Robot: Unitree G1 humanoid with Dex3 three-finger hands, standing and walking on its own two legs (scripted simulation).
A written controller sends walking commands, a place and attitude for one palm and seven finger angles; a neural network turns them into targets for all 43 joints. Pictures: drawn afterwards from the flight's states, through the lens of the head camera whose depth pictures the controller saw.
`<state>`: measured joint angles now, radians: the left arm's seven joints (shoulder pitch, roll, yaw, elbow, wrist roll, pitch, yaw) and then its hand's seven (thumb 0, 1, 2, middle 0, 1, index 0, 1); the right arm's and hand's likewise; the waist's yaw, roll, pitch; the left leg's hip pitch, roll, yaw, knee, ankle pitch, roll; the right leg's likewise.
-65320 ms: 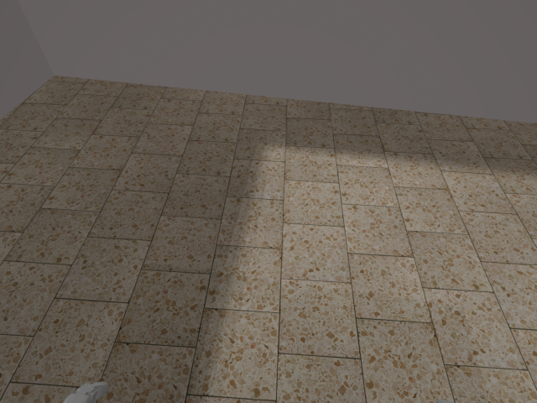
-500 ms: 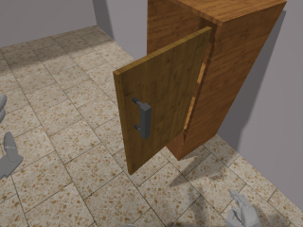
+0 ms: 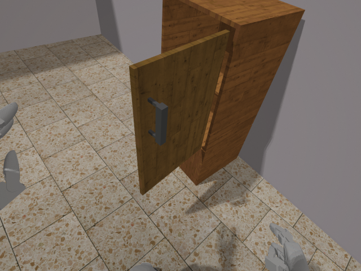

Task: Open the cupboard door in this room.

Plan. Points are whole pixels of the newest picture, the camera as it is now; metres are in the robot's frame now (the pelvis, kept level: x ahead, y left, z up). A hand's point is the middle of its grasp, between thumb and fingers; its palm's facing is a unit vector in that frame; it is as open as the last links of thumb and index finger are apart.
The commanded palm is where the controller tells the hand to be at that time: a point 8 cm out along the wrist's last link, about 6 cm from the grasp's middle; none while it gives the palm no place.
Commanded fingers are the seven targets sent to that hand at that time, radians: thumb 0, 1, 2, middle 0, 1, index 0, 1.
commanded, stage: stop stepping back and stand still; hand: left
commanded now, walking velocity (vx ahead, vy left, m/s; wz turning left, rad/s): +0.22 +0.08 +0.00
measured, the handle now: (156, 121) +0.50 +0.10 +0.04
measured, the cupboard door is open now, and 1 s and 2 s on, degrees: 98 98 98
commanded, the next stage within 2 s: let the arm hang, fingers relaxed in 1.04 s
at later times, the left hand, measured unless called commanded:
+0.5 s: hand out of the picture +0.14 +0.31 +0.18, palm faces +0.32 -0.80 -0.51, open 7.4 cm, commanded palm +0.09 +0.34 +0.19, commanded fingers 0.00 0.90 0.90 -0.20 -0.30 -0.20 -0.30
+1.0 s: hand out of the picture +0.12 +0.30 +0.18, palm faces +0.33 -0.77 -0.55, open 7.4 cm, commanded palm +0.06 +0.35 +0.19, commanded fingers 0.00 0.90 0.90 -0.20 -0.30 -0.20 -0.30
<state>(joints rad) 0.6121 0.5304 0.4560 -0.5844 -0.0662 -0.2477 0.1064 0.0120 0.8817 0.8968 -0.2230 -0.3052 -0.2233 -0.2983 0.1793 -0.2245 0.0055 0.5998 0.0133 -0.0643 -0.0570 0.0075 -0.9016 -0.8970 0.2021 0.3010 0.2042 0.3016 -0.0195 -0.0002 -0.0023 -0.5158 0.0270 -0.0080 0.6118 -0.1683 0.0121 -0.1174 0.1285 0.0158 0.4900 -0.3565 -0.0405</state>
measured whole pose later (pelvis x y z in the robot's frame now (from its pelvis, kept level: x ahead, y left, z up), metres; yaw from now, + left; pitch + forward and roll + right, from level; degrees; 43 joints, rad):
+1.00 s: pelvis -0.09 +0.06 +0.01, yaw -2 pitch -2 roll -1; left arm 0.59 0.47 0.46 -0.54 -0.04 -0.21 0.14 0.01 0.89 0.90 -0.21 -0.30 -0.21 -0.30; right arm 0.26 -0.17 0.04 0.62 -0.02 -0.16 -0.05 0.01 -0.90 -0.90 0.20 0.30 0.20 0.30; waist -0.04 0.00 0.06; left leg -0.31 0.03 0.05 0.51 -0.17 0.01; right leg -0.20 0.03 -0.07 0.51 -0.27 -0.03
